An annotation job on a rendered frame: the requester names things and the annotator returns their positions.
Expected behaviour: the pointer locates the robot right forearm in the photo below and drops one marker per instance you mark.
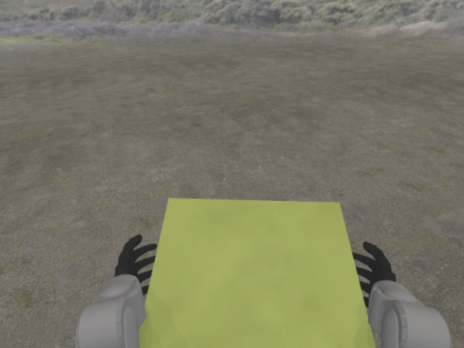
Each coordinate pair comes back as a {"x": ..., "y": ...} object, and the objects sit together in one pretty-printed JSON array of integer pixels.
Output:
[{"x": 402, "y": 321}]

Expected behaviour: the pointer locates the carton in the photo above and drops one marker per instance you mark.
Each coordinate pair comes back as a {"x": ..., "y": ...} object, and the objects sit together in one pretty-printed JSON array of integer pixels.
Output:
[{"x": 254, "y": 274}]

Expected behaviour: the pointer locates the robot left hand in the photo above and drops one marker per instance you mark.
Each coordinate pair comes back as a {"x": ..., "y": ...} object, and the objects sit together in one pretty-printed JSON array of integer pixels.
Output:
[{"x": 128, "y": 256}]

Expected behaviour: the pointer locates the robot right hand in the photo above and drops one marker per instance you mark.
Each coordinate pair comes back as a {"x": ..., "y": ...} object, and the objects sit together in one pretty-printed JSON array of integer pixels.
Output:
[{"x": 381, "y": 268}]

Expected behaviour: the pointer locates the robot left forearm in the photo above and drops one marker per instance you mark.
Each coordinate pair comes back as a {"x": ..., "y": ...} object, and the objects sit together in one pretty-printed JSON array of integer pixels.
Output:
[{"x": 113, "y": 318}]

